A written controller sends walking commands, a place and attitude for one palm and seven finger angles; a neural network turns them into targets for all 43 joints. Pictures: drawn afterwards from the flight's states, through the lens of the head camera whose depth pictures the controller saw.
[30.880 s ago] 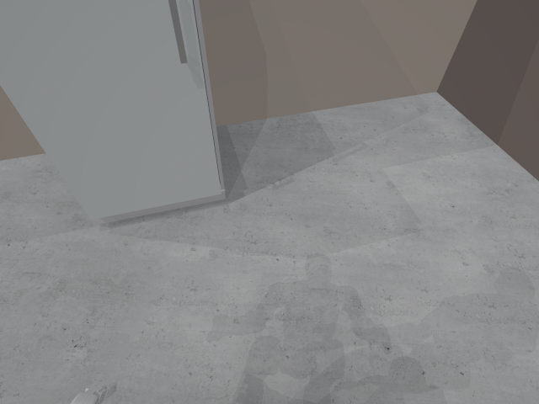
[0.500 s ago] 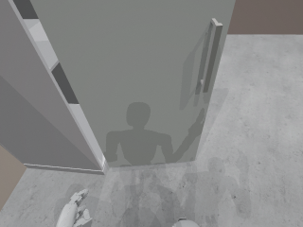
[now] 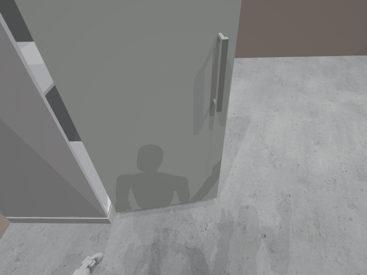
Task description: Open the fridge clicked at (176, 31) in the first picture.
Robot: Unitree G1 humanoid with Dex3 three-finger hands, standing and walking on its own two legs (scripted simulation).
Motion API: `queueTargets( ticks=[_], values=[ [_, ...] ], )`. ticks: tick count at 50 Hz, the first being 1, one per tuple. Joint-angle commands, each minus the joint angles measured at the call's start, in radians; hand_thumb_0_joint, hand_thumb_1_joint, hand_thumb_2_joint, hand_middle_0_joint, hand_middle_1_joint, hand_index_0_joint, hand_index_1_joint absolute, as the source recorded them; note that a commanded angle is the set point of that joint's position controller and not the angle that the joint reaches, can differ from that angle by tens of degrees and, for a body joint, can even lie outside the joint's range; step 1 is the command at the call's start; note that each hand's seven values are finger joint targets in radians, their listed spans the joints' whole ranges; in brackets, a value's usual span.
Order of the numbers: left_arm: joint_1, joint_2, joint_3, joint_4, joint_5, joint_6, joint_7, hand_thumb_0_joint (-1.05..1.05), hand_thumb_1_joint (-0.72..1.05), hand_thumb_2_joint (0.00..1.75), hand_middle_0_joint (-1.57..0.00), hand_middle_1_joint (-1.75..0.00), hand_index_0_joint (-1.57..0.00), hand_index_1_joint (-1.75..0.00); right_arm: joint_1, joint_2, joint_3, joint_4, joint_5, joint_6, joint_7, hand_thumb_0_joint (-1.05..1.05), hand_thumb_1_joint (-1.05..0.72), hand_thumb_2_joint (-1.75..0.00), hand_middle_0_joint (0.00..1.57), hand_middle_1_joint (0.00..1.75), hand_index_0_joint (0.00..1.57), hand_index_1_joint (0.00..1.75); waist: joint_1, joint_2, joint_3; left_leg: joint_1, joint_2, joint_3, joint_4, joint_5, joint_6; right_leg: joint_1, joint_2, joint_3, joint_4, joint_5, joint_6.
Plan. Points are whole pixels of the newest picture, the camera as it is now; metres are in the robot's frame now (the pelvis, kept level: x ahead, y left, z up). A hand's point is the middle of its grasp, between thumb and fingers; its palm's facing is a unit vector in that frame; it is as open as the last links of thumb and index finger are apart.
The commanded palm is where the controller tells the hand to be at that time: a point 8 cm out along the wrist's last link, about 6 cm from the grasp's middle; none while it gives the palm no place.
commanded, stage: stop stepping back and stand still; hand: right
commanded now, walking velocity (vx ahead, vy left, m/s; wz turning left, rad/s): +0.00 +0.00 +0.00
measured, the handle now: (219, 75) +0.68 -0.11 +0.13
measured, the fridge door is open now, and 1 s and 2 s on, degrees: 80 80 80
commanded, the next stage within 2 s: let the arm hang, fingers relaxed in 0.66 s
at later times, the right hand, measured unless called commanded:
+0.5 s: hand (360, 177) +0.25 -0.30 +0.16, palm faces +0.45 +0.78 -0.44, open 7.4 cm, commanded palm +0.18 -0.33 +0.19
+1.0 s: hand out of the picture +0.14 -0.22 -0.14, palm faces +0.02 +0.97 -0.25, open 7.4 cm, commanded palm none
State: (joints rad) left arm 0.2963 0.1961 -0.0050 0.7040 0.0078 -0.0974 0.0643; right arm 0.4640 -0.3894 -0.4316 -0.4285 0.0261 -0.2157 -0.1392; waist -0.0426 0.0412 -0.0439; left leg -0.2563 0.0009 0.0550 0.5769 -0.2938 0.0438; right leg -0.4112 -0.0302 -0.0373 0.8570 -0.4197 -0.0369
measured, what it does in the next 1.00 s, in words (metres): stands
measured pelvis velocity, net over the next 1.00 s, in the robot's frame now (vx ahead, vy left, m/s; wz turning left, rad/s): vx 0.04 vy -0.02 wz -0.04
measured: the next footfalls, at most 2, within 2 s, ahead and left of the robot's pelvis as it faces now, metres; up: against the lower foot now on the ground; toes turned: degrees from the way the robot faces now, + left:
none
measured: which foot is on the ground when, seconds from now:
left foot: down 0.00-1.00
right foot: down 0.00-1.00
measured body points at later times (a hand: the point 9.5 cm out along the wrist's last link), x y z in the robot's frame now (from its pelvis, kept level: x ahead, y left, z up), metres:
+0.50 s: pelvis +0.04 -0.03 +0.01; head +0.06 -0.04 +0.46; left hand +0.21 +0.20 -0.08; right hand +0.22 -0.34 +0.18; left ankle +0.03 +0.10 -0.73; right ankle +0.05 -0.12 -0.73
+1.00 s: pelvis +0.04 -0.02 +0.00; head +0.05 -0.02 +0.45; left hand +0.17 +0.23 -0.12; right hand +0.14 -0.27 -0.12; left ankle +0.03 +0.10 -0.73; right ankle +0.05 -0.12 -0.73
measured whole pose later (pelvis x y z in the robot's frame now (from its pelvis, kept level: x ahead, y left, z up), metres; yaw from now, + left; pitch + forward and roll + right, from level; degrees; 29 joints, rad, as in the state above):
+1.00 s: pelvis +0.04 -0.02 +0.00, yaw -2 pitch +1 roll +0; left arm 0.16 0.27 0.00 0.84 0.03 0.01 0.00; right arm 0.24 -0.22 -0.01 0.74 -0.02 0.06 0.00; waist 0.02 -0.01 0.00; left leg -0.28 0.02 0.03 0.60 -0.33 0.00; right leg -0.32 0.04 -0.02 0.58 -0.28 -0.04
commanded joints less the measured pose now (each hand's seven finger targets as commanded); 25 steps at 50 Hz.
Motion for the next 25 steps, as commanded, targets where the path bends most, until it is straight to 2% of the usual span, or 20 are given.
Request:
queueTargets(
  ticks=[1, 2, 3, 4, 5, 6, 7, 9, 10, 11, 12, 13, 14, 16, 17, 19, 20, 21, 23, 25],
  values=[
    [-0.150, 0.132, 0.041, -0.191, 0.000, -0.096, 0.039, 0.00, 0.90, 0.90, -0.20, -0.30, -0.20, -0.30, -0.235, -0.163, -0.012, -0.220, -0.005, -0.040, -0.017, 0.00, -0.90, -0.90, 0.20, 0.30, 0.20, 0.30, 0.073, -0.118, 0.076, -0.256, 0.112, -0.127, -0.066, -0.329, 0.039, 0.288, -0.026, 0.050, -0.436, -0.017, -0.022],
    [-0.149, 0.150, 0.044, -0.202, -0.001, -0.107, 0.035, 0.00, 0.90, 0.90, -0.20, -0.30, -0.20, -0.30, -0.234, -0.178, -0.035, -0.274, -0.004, -0.053, -0.022, 0.00, -0.90, -0.90, 0.20, 0.30, 0.20, 0.30, 0.061, -0.264, 0.073, -0.306, 0.009, -0.066, 0.124, -0.243, -0.016, 0.298, -0.176, 0.316, -0.556, -0.065, -0.084],
    [-0.153, 0.136, 0.041, -0.205, -0.005, -0.115, 0.024, 0.00, 0.90, 0.90, -0.20, -0.30, -0.20, -0.30, -0.245, -0.200, -0.059, -0.307, -0.006, -0.065, -0.026, 0.00, -0.90, -0.90, 0.20, 0.30, 0.20, 0.30, 0.055, -0.316, 0.061, -0.259, -0.040, -0.031, 0.305, -0.237, -0.049, 0.208, -0.288, 0.486, -0.679, -0.170, -0.146],
    [-0.155, 0.121, 0.046, -0.194, 0.000, -0.127, 0.013, 0.00, 0.90, 0.90, -0.20, -0.30, -0.20, -0.30, -0.214, -0.234, -0.100, -0.311, -0.011, -0.069, -0.022, 0.00, -0.90, -0.90, 0.20, 0.30, 0.20, 0.30, 0.059, -0.297, 0.064, -0.188, -0.014, -0.087, 0.391, -0.219, -0.045, 0.083, -0.302, 0.532, -0.754, -0.344, -0.156],
    [-0.149, 0.113, 0.048, -0.201, 0.007, -0.133, 0.004, 0.00, 0.90, 0.90, -0.20, -0.30, -0.20, -0.30, -0.151, -0.232, -0.117, -0.319, -0.016, -0.069, -0.020, 0.00, -0.90, -0.90, 0.20, 0.30, 0.20, 0.30, 0.049, -0.284, 0.092, -0.147, 0.009, -0.100, 0.349, -0.172, -0.040, 0.028, -0.283, 0.498, -0.739, -0.296, -0.164],
    [-0.147, 0.111, 0.047, -0.205, 0.006, -0.141, -0.005, 0.00, 0.90, 0.90, -0.20, -0.30, -0.20, -0.30, -0.104, -0.248, -0.139, -0.351, -0.020, -0.074, -0.021, 0.00, -0.90, -0.90, 0.20, 0.30, 0.20, 0.30, 0.032, -0.297, 0.069, -0.086, 0.022, -0.090, 0.247, -0.154, -0.040, 0.031, -0.247, 0.391, -0.692, -0.187, -0.143],
    [-0.147, 0.102, 0.039, -0.199, 0.004, -0.141, -0.013, 0.00, 0.90, 0.90, -0.20, -0.30, -0.20, -0.30, -0.033, -0.219, -0.127, -0.347, -0.019, -0.077, -0.022, 0.00, -0.90, -0.90, 0.20, 0.30, 0.20, 0.30, 0.025, -0.272, 0.042, 0.003, 0.014, -0.058, 0.113, -0.146, -0.040, 0.024, -0.213, 0.291, -0.641, -0.105, -0.113],
    [-0.142, 0.117, 0.041, -0.215, -0.001, -0.129, -0.020, 0.00, 0.90, 0.90, -0.20, -0.30, -0.20, -0.30, 0.042, -0.204, -0.130, -0.308, -0.019, -0.075, -0.020, 0.00, -0.90, -0.90, 0.20, 0.30, 0.20, 0.30, 0.027, -0.215, 0.006, 0.180, -0.005, -0.029, -0.119, -0.024, -0.035, -0.033, -0.123, 0.150, -0.514, -0.058, -0.049],
    [-0.143, 0.117, 0.047, -0.221, -0.001, -0.120, -0.018, 0.00, 0.90, 0.90, -0.20, -0.30, -0.20, -0.30, 0.038, -0.211, -0.138, -0.274, -0.016, -0.078, -0.017, 0.00, -0.90, -0.90, 0.20, 0.30, 0.20, 0.30, 0.036, -0.125, 0.015, 0.187, 0.022, -0.096, -0.200, -0.021, -0.015, -0.057, -0.068, 0.097, -0.432, -0.056, -0.022],
    [-0.137, 0.119, 0.053, -0.226, 0.003, -0.114, -0.015, 0.00, 0.90, 0.90, -0.20, -0.30, -0.20, -0.30, 0.064, -0.207, -0.145, -0.195, -0.009, -0.073, -0.014, 0.00, -0.90, -0.90, 0.20, 0.30, 0.20, 0.30, 0.044, -0.013, 0.036, 0.111, 0.105, -0.247, -0.279, -0.082, 0.029, -0.049, -0.015, 0.058, -0.312, -0.027, 0.001],
    [-0.131, 0.113, 0.053, -0.220, -0.002, -0.111, -0.015, 0.00, 0.90, 0.90, -0.20, -0.30, -0.20, -0.30, 0.004, -0.212, -0.144, -0.200, 0.002, -0.072, -0.013, 0.00, -0.90, -0.90, 0.20, 0.30, 0.20, 0.30, 0.053, 0.076, 0.013, 0.042, 0.198, -0.397, -0.333, -0.173, 0.075, -0.013, 0.014, 0.030, -0.204, 0.004, 0.017],
    [-0.108, 0.113, 0.061, -0.200, -0.010, -0.106, -0.013, 0.00, 0.90, 0.90, -0.20, -0.30, -0.20, -0.30, -0.007, -0.184, -0.123, -0.169, 0.008, -0.064, -0.013, 0.00, -0.90, -0.90, 0.20, 0.30, 0.20, 0.30, 0.052, 0.116, 0.018, -0.017, 0.240, -0.441, -0.352, -0.183, 0.106, 0.041, 0.015, 0.037, -0.145, 0.047, 0.019],
    [-0.108, 0.116, 0.059, -0.202, -0.011, -0.099, -0.014, 0.00, 0.90, 0.90, -0.20, -0.30, -0.20, -0.30, -0.019, -0.176, -0.111, -0.163, 0.008, -0.060, -0.016, 0.00, -0.90, -0.90, 0.20, 0.30, 0.20, 0.30, 0.056, 0.098, 0.017, -0.004, 0.240, -0.395, -0.315, -0.090, 0.113, 0.070, 0.000, 0.046, -0.197, 0.101, 0.018],
    [-0.138, 0.120, 0.048, -0.202, -0.012, -0.101, -0.001, 0.00, 0.90, 0.90, -0.20, -0.30, -0.20, -0.30, -0.047, -0.175, -0.094, -0.165, 0.009, -0.062, -0.019, 0.00, -0.90, -0.90, 0.20, 0.30, 0.20, 0.30, 0.057, 0.010, -0.012, 0.016, 0.160, -0.243, -0.199, 0.117, 0.046, 0.187, -0.015, 0.057, -0.383, 0.217, 0.007],
    [-0.148, 0.130, 0.049, -0.203, -0.012, -0.104, 0.006, 0.00, 0.90, 0.90, -0.20, -0.30, -0.20, -0.30, -0.047, -0.174, -0.088, -0.174, 0.009, -0.066, -0.018, 0.00, -0.90, -0.90, 0.20, 0.30, 0.20, 0.30, 0.047, -0.040, -0.026, 0.022, 0.102, -0.191, -0.157, 0.158, 0.007, 0.228, -0.047, 0.090, -0.436, 0.297, -0.001],
    [-0.164, 0.130, 0.043, -0.210, -0.013, -0.100, 0.013, 0.00, 0.90, 0.90, -0.20, -0.30, -0.20, -0.30, -0.054, -0.180, -0.081, -0.196, 0.001, -0.066, -0.018, 0.00, -0.90, -0.90, 0.20, 0.30, 0.20, 0.30, 0.039, -0.140, -0.043, 0.031, 0.033, -0.107, -0.089, 0.174, -0.038, 0.250, -0.110, 0.184, -0.496, 0.395, -0.022],
    [-0.172, 0.128, 0.038, -0.215, -0.013, -0.100, 0.015, 0.00, 0.90, 0.90, -0.20, -0.30, -0.20, -0.30, -0.077, -0.181, -0.074, -0.220, -0.003, -0.068, -0.019, 0.00, -0.90, -0.90, 0.20, 0.30, 0.20, 0.30, 0.036, -0.149, -0.038, 0.047, 0.015, -0.076, -0.064, 0.180, -0.049, 0.234, -0.131, 0.215, -0.515, 0.435, -0.024],
    [-0.183, 0.127, 0.036, -0.218, -0.011, -0.103, 0.018, 0.00, 0.90, 0.90, -0.20, -0.30, -0.20, -0.30, -0.091, -0.196, -0.082, -0.243, -0.008, -0.071, -0.020, 0.00, -0.90, -0.90, 0.20, 0.30, 0.20, 0.30, 0.031, -0.172, -0.046, 0.063, 0.015, -0.064, -0.059, 0.204, -0.049, 0.239, -0.130, 0.211, -0.507, 0.500, -0.021],
    [-0.159, 0.126, 0.041, -0.220, -0.011, -0.104, 0.012, 0.00, 0.90, 0.90, -0.20, -0.30, -0.20, -0.30, -0.028, -0.194, -0.090, -0.262, -0.007, -0.071, -0.021, 0.00, -0.90, -0.90, 0.20, 0.30, 0.20, 0.30, 0.030, -0.160, -0.090, 0.086, 0.014, -0.049, -0.074, 0.260, -0.043, 0.285, -0.118, 0.168, -0.465, 0.641, -0.004],
    [-0.159, 0.130, 0.046, -0.231, -0.014, -0.097, 0.003, 0.00, 0.90, 0.90, -0.20, -0.30, -0.20, -0.30, 0.017, -0.199, -0.101, -0.296, -0.002, -0.073, -0.022, 0.00, -0.90, -0.90, 0.20, 0.30, 0.20, 0.30, 0.030, -0.160, -0.118, 0.133, 0.022, -0.057, -0.092, 0.329, -0.036, 0.274, -0.097, 0.128, -0.434, 0.665, 0.009]
  ],
)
